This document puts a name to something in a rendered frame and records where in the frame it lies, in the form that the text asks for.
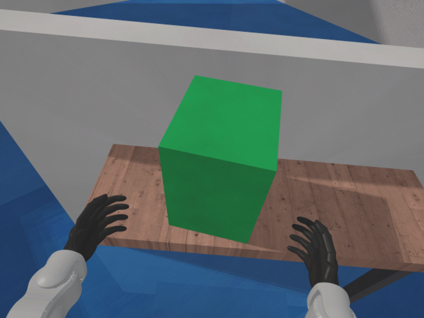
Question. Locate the table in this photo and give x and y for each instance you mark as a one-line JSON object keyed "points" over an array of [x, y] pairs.
{"points": [[374, 215]]}

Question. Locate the robot right hand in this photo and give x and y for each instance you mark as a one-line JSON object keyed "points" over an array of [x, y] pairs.
{"points": [[321, 259]]}

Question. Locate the robot right forearm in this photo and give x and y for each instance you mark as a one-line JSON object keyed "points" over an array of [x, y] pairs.
{"points": [[327, 300]]}

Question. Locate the robot left forearm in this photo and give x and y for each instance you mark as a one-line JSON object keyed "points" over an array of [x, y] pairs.
{"points": [[54, 289]]}

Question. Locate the robot left hand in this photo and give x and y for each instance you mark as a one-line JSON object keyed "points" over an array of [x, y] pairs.
{"points": [[90, 228]]}

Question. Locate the carton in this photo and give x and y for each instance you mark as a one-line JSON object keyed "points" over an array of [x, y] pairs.
{"points": [[219, 157]]}

